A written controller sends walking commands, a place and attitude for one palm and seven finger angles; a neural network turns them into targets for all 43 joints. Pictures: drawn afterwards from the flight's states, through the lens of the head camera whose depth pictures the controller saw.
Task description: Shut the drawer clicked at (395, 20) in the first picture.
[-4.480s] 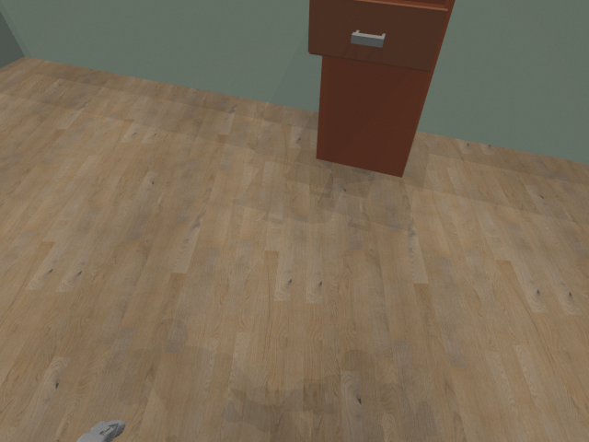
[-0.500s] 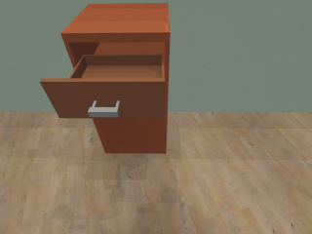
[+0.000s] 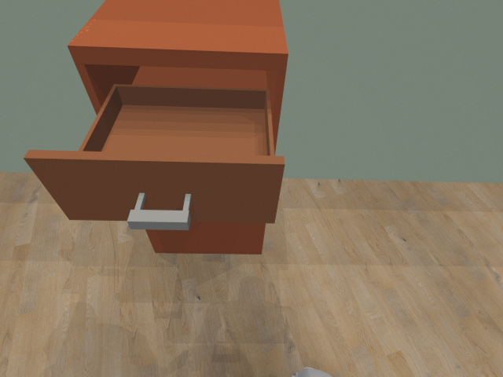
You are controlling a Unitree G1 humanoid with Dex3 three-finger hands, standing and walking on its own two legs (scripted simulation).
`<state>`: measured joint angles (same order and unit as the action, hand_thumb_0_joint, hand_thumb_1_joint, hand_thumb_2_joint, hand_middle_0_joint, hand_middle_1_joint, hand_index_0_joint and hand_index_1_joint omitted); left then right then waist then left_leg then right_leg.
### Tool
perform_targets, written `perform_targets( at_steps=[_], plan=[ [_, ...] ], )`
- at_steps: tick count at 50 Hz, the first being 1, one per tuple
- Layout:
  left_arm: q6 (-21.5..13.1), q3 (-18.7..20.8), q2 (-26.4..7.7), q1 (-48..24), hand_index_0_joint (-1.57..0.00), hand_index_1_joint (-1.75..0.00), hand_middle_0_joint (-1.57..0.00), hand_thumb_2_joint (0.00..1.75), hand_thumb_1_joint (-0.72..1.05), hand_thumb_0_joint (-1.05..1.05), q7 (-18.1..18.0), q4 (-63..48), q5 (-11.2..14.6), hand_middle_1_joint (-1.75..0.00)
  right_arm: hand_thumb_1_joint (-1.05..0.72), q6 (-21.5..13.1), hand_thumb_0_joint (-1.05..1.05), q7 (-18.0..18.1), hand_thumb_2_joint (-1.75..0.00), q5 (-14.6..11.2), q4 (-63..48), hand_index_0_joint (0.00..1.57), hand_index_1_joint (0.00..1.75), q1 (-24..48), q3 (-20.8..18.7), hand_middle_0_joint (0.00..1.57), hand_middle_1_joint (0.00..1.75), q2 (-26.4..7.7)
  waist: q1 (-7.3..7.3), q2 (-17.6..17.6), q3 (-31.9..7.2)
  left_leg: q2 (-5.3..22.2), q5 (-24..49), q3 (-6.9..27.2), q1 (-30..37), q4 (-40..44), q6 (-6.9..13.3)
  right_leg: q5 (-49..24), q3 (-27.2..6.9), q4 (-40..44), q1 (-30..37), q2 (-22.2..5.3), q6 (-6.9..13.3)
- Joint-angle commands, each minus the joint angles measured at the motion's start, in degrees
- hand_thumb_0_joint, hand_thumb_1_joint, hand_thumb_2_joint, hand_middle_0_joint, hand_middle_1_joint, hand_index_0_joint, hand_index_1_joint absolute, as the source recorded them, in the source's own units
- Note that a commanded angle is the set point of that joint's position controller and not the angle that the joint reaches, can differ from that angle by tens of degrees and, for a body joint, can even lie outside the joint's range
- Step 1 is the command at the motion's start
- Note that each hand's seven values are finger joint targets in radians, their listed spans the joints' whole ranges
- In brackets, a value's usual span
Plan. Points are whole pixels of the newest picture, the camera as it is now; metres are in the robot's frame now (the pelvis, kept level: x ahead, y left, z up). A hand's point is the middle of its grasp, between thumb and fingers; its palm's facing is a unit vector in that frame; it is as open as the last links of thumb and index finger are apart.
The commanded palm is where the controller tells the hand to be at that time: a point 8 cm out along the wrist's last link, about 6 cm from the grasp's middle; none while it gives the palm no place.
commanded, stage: take the last steps up to it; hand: left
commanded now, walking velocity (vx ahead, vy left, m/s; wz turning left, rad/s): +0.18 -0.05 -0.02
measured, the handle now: (162, 209) +0.38 +0.19 +0.02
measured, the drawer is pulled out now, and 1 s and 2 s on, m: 0.30 0.30 0.30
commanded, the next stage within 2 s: come to a stop and stand still in 0.08 s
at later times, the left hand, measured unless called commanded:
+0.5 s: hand (172, 376) +0.15 +0.15 -0.17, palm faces +0.05 -0.97 -0.24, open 7.2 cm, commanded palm none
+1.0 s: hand out of the picture +0.04 +0.22 -0.18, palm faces +0.01 -0.98 -0.20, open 7.4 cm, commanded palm none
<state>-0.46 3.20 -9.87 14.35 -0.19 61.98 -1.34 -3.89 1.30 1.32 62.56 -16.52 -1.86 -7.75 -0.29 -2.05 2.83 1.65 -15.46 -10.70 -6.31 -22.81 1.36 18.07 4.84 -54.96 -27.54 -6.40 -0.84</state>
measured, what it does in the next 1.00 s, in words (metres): steps on the spot: right foot, then left foot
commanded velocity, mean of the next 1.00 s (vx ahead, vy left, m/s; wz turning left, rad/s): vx -0.06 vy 0.03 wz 0.00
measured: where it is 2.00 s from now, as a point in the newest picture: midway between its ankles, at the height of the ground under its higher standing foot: outside the picture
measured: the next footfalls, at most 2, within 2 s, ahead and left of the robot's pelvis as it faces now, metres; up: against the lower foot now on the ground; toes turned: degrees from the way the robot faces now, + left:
right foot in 0.16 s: +0.17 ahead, -0.14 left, +0.00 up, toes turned -9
left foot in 0.62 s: +0.11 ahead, +0.10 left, +0.00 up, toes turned +2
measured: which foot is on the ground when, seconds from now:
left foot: down 0.00-0.18, up 0.20-0.60, down 0.62-1.00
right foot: up 0.00-0.14, down 0.16-0.64, up 0.66-1.00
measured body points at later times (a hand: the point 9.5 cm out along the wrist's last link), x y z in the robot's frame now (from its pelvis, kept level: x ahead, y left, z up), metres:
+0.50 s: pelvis +0.08 -0.03 -0.01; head +0.13 -0.04 +0.44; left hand +0.15 +0.20 -0.16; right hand +0.14 -0.27 -0.17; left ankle +0.08 +0.09 -0.70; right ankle +0.13 -0.14 -0.74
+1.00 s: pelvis +0.04 +0.03 +0.00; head +0.05 +0.05 +0.45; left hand +0.04 +0.27 -0.17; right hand +0.09 -0.20 -0.14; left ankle +0.08 +0.09 -0.74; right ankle -0.04 -0.11 -0.71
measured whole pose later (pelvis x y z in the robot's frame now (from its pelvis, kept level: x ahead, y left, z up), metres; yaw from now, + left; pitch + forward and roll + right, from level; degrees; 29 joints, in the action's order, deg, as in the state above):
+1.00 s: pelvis +0.04 +0.03 +0.00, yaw -2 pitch +0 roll +0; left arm 3.3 1.7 -10.8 15.4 -2.2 63.3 -1.1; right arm -0.3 2.2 0.6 60.1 -10.4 -1.6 -8.1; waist -0.6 -2.3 2.1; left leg -2.5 -8.5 -7.4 -12.7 -21.1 5.3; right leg 26.2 -0.2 -39.5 -11.5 -3.0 -1.9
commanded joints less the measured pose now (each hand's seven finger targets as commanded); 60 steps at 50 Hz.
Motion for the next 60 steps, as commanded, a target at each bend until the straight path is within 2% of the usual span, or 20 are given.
perform_targets(
  at_steps=[1,5,7,9,10,11,14,23,29,30,31,32,33,35,38,48,53,56,58,60],
  plan=[
    [-0.1,-0.1,-0.3,-0.9,-0.2,-0.3,-0.2,0.9,0.9,0.0,0.6,-4.1,0.1,-0.3,-0.9,0.1,0.0,0.3,-0.9,0.3,-0.4,0.2,0.3,-4.6,-1.8,0.2,0.3,-7.8,1.09,9.5,3.9,15.4,17.6,8.9,-2.3,10.1,7.8,-2.5,0.4,10.9,0.3,-0.4,-0.4],
    [-0.4,0.3,-1.3,-1.6,-0.2,-0.3,-0.2,0.9,0.9,0.0,0.6,-4.6,-0.1,-0.3,-0.9,1.1,0.0,0.2,-0.9,0.5,0.1,0.2,0.3,-4.8,-2.2,0.2,0.3,-8.5,0.5,7.8,4.1,15.1,13.6,8.4,-4.0,5.4,6.1,-5.2,2.7,19.4,7.9,2.0,0.2],
    [-1.4,0.9,-3.9,5.1,-0.2,-0.3,-0.2,0.9,0.9,0.0,0.3,-2.5,-0.3,-0.3,-0.9,1.2,0.0,-0.1,-0.9,0.2,0.4,0.2,0.3,-4.5,-1.9,0.2,0.3,-7.5,-2.96,2.6,0.5,10.8,11.9,4.9,-6.7,-5.0,2.9,-10.3,2.6,27.0,19.6,2.7,0.8],
    [-2.4,2.6,-13.4,13.9,-0.2,-0.3,-0.2,0.9,0.9,0.0,-0.5,-0.2,-0.1,-0.3,-0.9,1.4,0.0,-0.6,-0.9,-0.8,-1.4,0.2,0.3,-6.6,-0.9,0.2,0.3,-3.0,-4.73,-18.8,-7.9,0.6,-18.4,0.0,-21.8,-32.2,-1.7,-23.5,-22.5,36.2,34.4,-17.7,9.7],
    [-2.2,1.7,-11.9,12.4,-0.2,-0.3,-0.2,0.9,0.9,0.0,-1.0,-0.9,0.6,-0.3,-0.9,2.1,0.0,0.0,-0.9,-0.9,-1.8,0.2,0.3,-4.4,-1.0,0.2,0.3,-4.6,-4.9,-11.0,-7.4,2.2,-21.3,6.5,-20.0,-37.4,-1.6,-29.3,-21.7,37.6,29.2,-18.7,12.6],
    [-2.5,1.1,-9.4,7.9,-0.2,-0.3,-0.2,0.9,0.9,0.0,-1.5,-1.2,0.5,-0.3,-0.9,2.7,0.0,0.2,-0.9,-0.9,-1.2,0.2,0.3,-4.2,-0.9,0.2,0.3,-3.4,-2.71,-12.9,-6.0,3.3,-17.9,8.3,-17.9,-38.1,-2.0,-40.7,-17.7,36.7,25.1,-16.5,11.4],
    [-1.6,0.0,-7.1,-1.3,-0.2,-0.3,-0.2,0.9,0.9,0.0,-2.4,-4.1,0.0,-0.3,-0.9,4.2,0.0,0.6,-0.9,-1.4,0.9,0.2,0.3,-5.2,-0.4,0.2,0.3,-2.0,0.5,-3.7,-3.3,3.9,-13.7,9.8,-12.5,-32.4,-3.0,-47.6,-8.4,34.1,16.0,-13.3,10.7],
    [0.9,1.9,-10.4,-2.1,-0.2,-0.3,-0.2,0.9,0.9,0.0,-3.1,-6.3,-0.4,-0.3,-0.9,7.0,0.0,0.1,-0.9,-0.8,-4.2,0.2,0.3,0.7,-2.1,0.2,0.3,-4.8,-0.86,-5.6,-4.6,0.8,-11.1,9.8,-15.6,-30.5,-4.4,-43.4,-8.6,33.5,17.1,-14.3,12.8],
    [1.7,2.0,-10.4,-4.2,-0.2,-0.3,-0.2,0.9,0.9,0.0,-2.6,-6.8,-0.2,-0.3,-0.9,5.5,0.0,-0.2,-0.9,-0.9,-4.7,0.2,0.3,-1.6,-2.0,0.2,0.3,-5.1,1.49,-7.5,-7.4,0.1,1.7,7.4,-3.5,-7.0,-3.5,-23.8,-7.0,29.5,13.6,-9.9,7.7],
    [2.0,1.6,-8.9,-3.1,-0.2,-0.3,-0.2,0.9,0.9,0.0,-2.3,-6.9,0.2,-0.3,-0.9,4.9,0.0,-0.2,-0.9,-0.8,-4.6,0.2,0.3,-2.3,-2.1,0.2,0.3,-6.7,1.65,-2.0,-8.0,2.2,6.4,8.8,1.4,-1.0,-3.0,-16.4,-5.2,25.8,10.4,-6.9,5.0],
    [2.4,1.0,-5.8,-1.0,-0.2,-0.3,-0.2,0.9,0.9,0.0,-2.0,-7.4,0.5,-0.3,-0.9,4.4,0.0,-0.2,-0.9,-0.2,-5.7,0.2,0.3,-1.0,-2.8,0.2,0.3,-10.8,0.99,11.7,-6.9,13.1,12.8,21.8,1.5,5.0,0.5,1.6,-0.5,18.7,4.2,0.1,1.1],
    [2.9,0.6,-4.2,-1.8,-0.2,-0.3,-0.2,0.9,0.9,0.0,-2.2,-8.0,0.6,-0.3,-0.9,4.7,0.0,-0.1,-0.9,0.1,-7.8,0.2,0.3,2.0,-3.1,0.2,0.3,-14.0,0.95,19.6,-3.3,19.9,18.7,28.3,-8.0,9.4,5.9,14.5,-1.2,8.8,4.0,4.3,-0.6],
    [3.2,0.8,-5.2,-2.7,-0.2,-0.3,-0.2,0.9,0.9,0.0,-2.2,-7.6,0.5,-0.3,-0.9,4.8,0.0,0.4,-0.9,0.5,-8.7,0.2,0.3,5.8,-2.4,0.2,0.3,-13.1,0.22,14.0,-0.9,20.1,15.6,25.7,-14.2,10.4,8.9,13.6,-5.5,2.3,6.7,3.4,-0.1],
    [3.9,1.4,-6.0,-0.7,-0.2,-0.3,-0.2,0.9,0.9,0.0,-2.0,-5.4,-0.2,-0.3,-0.9,4.4,0.0,1.2,-0.9,0.3,-8.6,0.2,0.3,8.7,-1.6,0.2,0.3,-10.4,-1.46,13.5,0.7,13.9,13.7,20.1,-12.9,9.9,6.1,8.0,-8.1,-4.1,4.5,4.5,0.0],
    [3.2,1.0,-5.8,2.8,-0.2,-0.3,-0.2,0.9,0.9,0.0,-1.9,-3.4,-0.2,-0.3,-0.9,3.8,0.0,1.3,-0.9,-0.3,-8.1,0.2,0.3,7.7,-1.2,0.2,0.3,-9.2,-1.69,8.4,-2.5,11.3,15.5,16.6,-5.2,8.4,6.0,4.7,-7.9,-6.3,2.2,4.7,-0.9],
    [2.9,-1.2,-3.6,3.0,-0.2,-0.3,-0.2,0.9,0.9,0.0,-2.2,-1.3,0.2,-0.3,-0.9,3.6,0.0,1.3,-0.9,-0.6,-2.8,0.2,0.3,0.5,-1.5,0.2,0.3,-9.2,1.28,8.2,-4.1,12.9,15.9,20.8,3.9,10.0,7.5,8.8,-4.7,18.5,10.5,3.2,-1.1],
    [2.0,-1.4,-3.9,9.4,-0.2,-0.3,-0.2,0.9,0.9,0.0,-2.5,2.2,0.0,-0.3,-0.9,3.8,0.0,0.6,-0.9,-1.0,-1.3,0.2,0.3,2.1,-1.3,0.2,0.3,-7.5,-0.53,3.1,-0.7,6.8,-1.6,16.0,-6.8,10.6,1.0,-3.4,-5.2,36.9,20.9,1.7,1.5],
    [1.5,-1.7,-5.4,7.3,-0.2,-0.3,-0.2,0.9,0.9,0.0,-2.4,1.6,0.3,-0.3,-0.9,4.1,0.0,0.0,-0.9,-1.0,-0.4,0.2,0.3,0.7,-0.7,0.2,0.3,-5.4,1.0,1.7,0.8,2.2,-0.3,12.4,-2.9,7.5,-1.9,2.7,-9.7,40.0,13.5,-2.4,4.0],
    [0.6,-2.1,-4.2,5.0,-0.2,-0.3,-0.2,0.9,0.9,0.0,-2.4,1.4,0.6,-0.3,-0.9,4.2,0.0,0.1,-0.9,-0.8,0.9,0.2,0.3,-0.6,-0.5,0.2,0.3,-5.4,1.94,-7.9,2.2,2.9,4.8,11.3,0.4,3.3,-0.7,3.6,-10.5,41.9,9.0,-2.4,3.5],
    [0.6,-2.3,-3.6,4.4,-0.2,-0.3,-0.2,0.9,0.9,0.0,-2.6,1.1,0.8,-0.3,-0.9,4.2,0.0,0.0,-0.9,-0.9,2.1,0.2,0.3,-2.6,-0.3,0.2,0.3,-5.4,2.34,-6.6,3.5,3.5,4.7,11.5,1.9,3.0,-0.6,6.0,-9.9,41.8,6.1,-1.9,3.0]
  ],
)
